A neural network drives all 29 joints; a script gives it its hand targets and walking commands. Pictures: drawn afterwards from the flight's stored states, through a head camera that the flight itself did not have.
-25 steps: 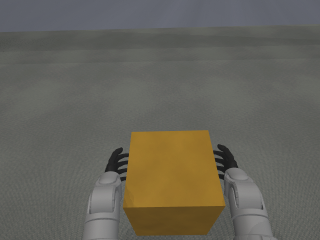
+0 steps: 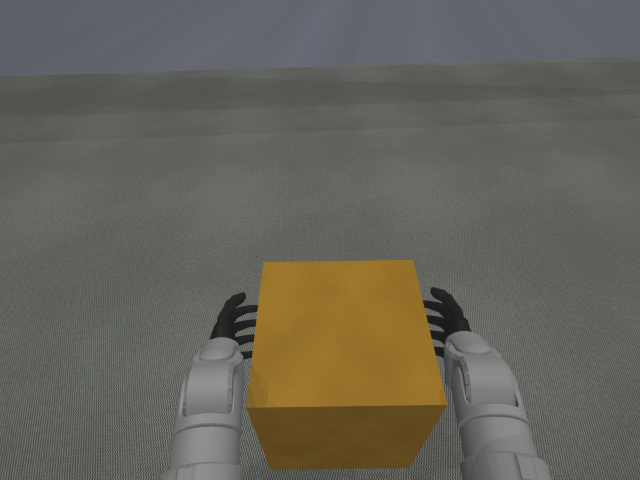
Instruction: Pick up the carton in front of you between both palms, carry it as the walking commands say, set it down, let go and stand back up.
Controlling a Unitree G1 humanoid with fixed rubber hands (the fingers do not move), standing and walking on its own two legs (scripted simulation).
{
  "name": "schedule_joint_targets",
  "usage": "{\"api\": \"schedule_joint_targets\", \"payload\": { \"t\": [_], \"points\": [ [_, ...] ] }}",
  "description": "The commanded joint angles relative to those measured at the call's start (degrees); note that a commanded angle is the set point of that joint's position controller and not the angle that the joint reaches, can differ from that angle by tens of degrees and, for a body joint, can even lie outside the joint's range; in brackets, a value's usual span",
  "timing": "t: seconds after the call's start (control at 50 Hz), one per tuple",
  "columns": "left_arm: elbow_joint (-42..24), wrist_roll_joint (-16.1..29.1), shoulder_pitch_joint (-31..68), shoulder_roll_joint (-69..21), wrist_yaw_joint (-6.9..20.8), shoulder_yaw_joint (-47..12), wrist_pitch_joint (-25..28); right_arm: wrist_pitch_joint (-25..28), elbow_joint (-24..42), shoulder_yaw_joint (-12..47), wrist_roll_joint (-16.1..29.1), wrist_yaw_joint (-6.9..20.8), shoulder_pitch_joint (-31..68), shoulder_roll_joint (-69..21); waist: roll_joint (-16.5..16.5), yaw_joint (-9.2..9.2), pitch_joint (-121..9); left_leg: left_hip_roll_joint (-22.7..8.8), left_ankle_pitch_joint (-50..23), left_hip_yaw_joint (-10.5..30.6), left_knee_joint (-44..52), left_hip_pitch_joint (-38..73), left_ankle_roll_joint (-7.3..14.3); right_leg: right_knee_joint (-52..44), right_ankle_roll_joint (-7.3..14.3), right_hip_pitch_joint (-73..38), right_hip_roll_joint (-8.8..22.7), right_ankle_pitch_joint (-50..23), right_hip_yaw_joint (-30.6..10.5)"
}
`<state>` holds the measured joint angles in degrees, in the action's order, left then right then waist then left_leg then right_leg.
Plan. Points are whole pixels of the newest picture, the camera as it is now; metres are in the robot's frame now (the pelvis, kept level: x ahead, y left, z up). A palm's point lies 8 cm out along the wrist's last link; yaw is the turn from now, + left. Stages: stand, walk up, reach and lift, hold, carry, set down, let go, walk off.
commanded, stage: set down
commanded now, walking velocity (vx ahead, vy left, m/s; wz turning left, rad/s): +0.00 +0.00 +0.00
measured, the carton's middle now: (339, 369) +0.30 +0.00 -0.04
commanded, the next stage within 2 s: none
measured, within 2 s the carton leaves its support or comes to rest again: neither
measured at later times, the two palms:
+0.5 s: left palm (237, 359) +0.33 +0.16 -0.07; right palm (426, 353) +0.34 -0.14 -0.06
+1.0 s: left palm (240, 388) +0.37 +0.18 -0.23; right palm (393, 377) +0.39 -0.12 -0.23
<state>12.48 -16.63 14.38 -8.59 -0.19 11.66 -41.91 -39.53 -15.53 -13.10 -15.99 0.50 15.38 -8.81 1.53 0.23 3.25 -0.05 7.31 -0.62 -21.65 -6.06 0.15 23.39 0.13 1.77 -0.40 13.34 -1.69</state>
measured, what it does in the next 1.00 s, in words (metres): lowers itself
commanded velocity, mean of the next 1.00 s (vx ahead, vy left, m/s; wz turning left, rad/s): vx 0.00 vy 0.00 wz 0.00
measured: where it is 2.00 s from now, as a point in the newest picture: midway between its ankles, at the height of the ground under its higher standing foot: outside the picture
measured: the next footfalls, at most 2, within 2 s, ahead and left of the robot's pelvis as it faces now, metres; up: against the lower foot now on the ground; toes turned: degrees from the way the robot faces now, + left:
none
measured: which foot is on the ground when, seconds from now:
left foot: down 0.00-1.00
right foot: down 0.00-1.00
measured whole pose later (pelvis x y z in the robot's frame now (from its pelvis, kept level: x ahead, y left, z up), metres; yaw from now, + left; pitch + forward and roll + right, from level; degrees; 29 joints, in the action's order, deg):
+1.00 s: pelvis -0.03 +0.00 -0.16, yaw -3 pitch +39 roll -2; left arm 34.5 -14.0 40.2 -2.9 1.2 26.2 -12.0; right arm -10.4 -37.0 -23.5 -12.1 -5.1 41.6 -7.6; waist 3.4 4.2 -11.4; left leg 3.2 22.1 4.9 -74.1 -90.6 -1.6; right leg 76.1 -1.1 86.8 -7.0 27.9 -4.1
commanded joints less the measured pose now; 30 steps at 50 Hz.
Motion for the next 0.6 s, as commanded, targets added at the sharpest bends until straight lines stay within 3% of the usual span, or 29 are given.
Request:
{"api": "schedule_joint_targets", "payload": {
  "t": [0.0,0.12,0.22,0.28,0.34,0.4,0.5,0.58],
  "points": [
    [-1.4,14.5,26.9,-53.4,14.4,-29.5,2.4,1.9,0.6,28.2,13.3,14.2,26.4,-52.5,-1.2,-0.25,-11.4,4.3,1.7,4.7,1.6,13.4,0.1,-7.2,2.2,12.3,-3.2,2.2,-3.9],
    [8.2,12.0,36.2,-55.0,15.0,-23.2,4.1,4.6,-8.9,21.9,9.7,16.0,37.1,-51.3,-2.1,0.42,-9.3,3.5,12.1,5.4,1.0,11.3,-0.3,-4.7,3.2,16.5,-3.3,10.4,-2.8],
    [19.2,5.1,43.2,-50.7,13.2,-10.6,7.5,8.8,-20.2,9.2,2.2,14.7,44.2,-47.6,-2.8,0.81,-6.0,2.6,19.2,7.0,-0.8,5.3,-0.3,1.1,3.1,20.7,-3.8,12.6,-2.3],
    [22.4,0.7,43.0,-44.8,11.3,-3.5,10.1,11.0,-23.8,1.9,-2.5,12.1,43.4,-43.0,-2.3,0.95,-5.5,3.3,16.4,6.5,-4.0,0.7,0.0,4.0,2.9,24.0,-4.3,11.1,-2.3],
    [23.2,-2.7,39.5,-38.6,10.0,1.0,14.1,14.2,-24.5,-1.6,-5.0,10.3,40.2,-38.6,-1.7,1.48,-7.2,4.4,7.6,5.0,-8.7,-5.2,0.2,6.7,2.3,29.2,-5.0,6.5,-2.2],
    [22.8,-3.2,37.5,-36.5,9.6,0.3,20.2,19.8,-23.7,0.3,-4.2,9.6,38.5,-38.3,-1.3,2.65,-13.9,4.8,-2.2,4.5,-13.4,-9.8,0.0,10.5,1.1,32.9,-5.9,0.7,-2.0],
    [21.6,1.2,40.8,-41.4,10.1,-10.1,31.1,30.4,-22.3,10.7,1.2,8.5,41.1,-43.6,-0.8,2.4,-31.9,5.8,-13.9,4.8,-23.4,-14.2,-0.2,18.6,-0.3,40.8,-7.5,-6.9,-2.0],
    [19.1,5.2,43.4,-44.6,10.5,-18.2,35.8,35.1,-19.8,20.5,5.6,6.8,42.9,-48.0,-1.0,3.05,-50.6,6.2,-21.7,4.4,-32.1,-18.3,-0.8,26.4,-1.7,46.3,-8.1,-13.7,-1.9]
  ]
}}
